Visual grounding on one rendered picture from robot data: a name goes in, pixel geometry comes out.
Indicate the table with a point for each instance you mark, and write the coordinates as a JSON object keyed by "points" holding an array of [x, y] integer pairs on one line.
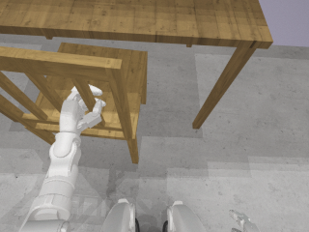
{"points": [[229, 23]]}

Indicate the chair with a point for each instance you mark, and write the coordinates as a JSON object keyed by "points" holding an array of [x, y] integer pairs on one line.
{"points": [[121, 75]]}

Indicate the robot left forearm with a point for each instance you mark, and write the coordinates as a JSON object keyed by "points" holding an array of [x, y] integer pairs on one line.
{"points": [[55, 198]]}

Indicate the left robot hand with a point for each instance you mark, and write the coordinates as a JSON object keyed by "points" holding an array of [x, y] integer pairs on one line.
{"points": [[73, 109]]}

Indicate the robot right thigh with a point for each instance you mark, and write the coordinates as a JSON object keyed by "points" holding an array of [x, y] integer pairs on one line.
{"points": [[182, 219]]}

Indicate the left robot upper arm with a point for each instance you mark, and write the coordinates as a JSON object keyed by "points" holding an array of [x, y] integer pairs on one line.
{"points": [[46, 225]]}

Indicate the right robot shin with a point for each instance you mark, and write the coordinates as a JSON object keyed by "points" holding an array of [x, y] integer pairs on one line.
{"points": [[179, 202]]}

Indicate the right robot hand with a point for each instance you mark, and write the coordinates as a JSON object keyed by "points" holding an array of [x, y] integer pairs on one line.
{"points": [[243, 221]]}

